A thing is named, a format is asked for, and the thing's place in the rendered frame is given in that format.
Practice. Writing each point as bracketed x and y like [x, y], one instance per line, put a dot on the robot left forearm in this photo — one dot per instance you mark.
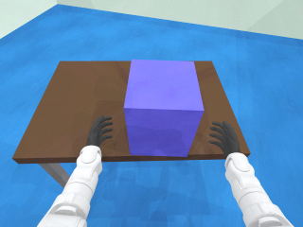
[80, 188]

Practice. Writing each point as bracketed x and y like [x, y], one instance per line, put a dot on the carton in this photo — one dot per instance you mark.
[163, 107]

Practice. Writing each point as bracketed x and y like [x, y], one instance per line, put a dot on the table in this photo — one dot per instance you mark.
[79, 92]

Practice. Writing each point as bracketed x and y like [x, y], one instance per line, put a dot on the robot right forearm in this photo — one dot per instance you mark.
[257, 208]

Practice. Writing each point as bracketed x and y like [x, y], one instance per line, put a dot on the robot right hand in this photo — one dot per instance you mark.
[229, 140]

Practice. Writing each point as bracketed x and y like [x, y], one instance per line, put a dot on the robot left hand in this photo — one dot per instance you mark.
[94, 137]

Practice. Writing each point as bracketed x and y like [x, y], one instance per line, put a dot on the left robot upper arm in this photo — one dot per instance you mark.
[55, 220]

